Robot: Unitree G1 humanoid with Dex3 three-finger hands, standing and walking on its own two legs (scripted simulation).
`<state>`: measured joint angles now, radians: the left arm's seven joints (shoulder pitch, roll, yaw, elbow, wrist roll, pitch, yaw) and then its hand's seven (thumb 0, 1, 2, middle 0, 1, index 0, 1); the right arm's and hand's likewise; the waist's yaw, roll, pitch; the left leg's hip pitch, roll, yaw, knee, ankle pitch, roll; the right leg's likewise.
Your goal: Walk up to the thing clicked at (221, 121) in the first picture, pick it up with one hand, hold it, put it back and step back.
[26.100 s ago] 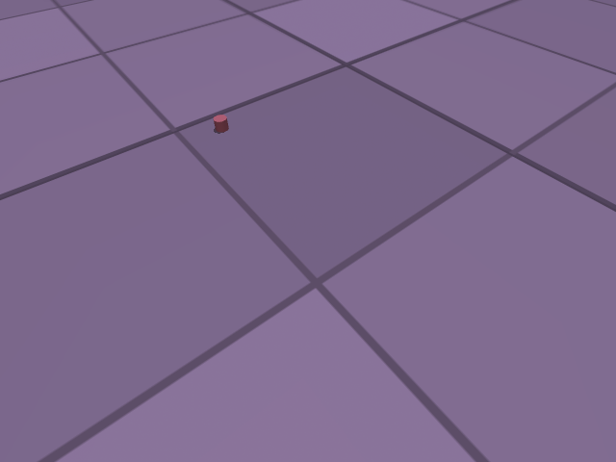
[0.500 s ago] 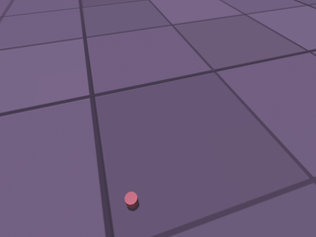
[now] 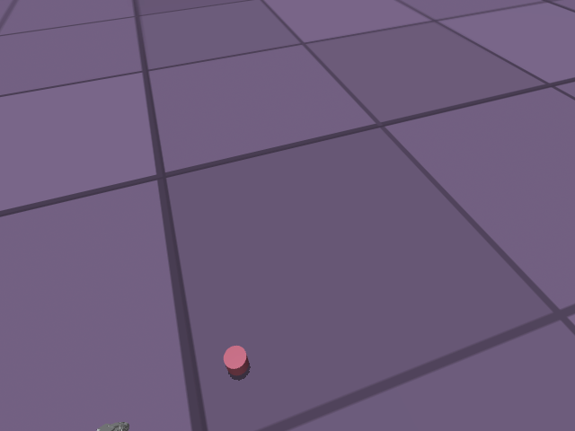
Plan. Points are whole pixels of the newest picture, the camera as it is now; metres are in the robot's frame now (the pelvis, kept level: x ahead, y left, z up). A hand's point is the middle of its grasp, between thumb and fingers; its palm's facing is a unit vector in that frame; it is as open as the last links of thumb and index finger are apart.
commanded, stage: stand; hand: left
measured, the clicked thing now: (236, 360) +0.47 +0.22 -0.75
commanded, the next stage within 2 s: none
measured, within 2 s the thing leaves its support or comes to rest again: neither
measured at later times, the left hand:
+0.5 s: hand out of the picture +0.05 +0.25 -0.16, palm faces -0.01 -0.94 -0.34, open 7.4 cm
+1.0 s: hand out of the picture +0.08 +0.26 -0.15, palm faces -0.01 -0.94 -0.35, open 7.4 cm
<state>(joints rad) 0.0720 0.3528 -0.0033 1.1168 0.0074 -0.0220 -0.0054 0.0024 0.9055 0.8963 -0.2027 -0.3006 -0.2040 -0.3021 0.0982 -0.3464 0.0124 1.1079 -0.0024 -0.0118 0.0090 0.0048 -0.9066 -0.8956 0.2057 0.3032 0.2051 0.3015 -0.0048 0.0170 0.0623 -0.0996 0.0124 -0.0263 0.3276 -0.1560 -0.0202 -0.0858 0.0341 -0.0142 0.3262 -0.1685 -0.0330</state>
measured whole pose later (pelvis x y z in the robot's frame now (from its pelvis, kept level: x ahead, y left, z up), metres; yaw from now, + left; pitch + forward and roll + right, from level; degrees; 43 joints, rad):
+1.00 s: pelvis +0.00 +0.00 +0.00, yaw +0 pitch -3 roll +0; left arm 0.11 0.35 0.00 1.14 0.01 -0.02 -0.01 0.00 0.91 0.90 -0.20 -0.30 -0.20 -0.30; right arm 0.12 -0.35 0.02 1.14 -0.01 -0.01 0.01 0.00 -0.91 -0.90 0.21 0.30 0.21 0.30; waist 0.00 0.01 0.04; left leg -0.11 0.01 -0.03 0.31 -0.15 -0.02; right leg -0.10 0.03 -0.01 0.32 -0.17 -0.03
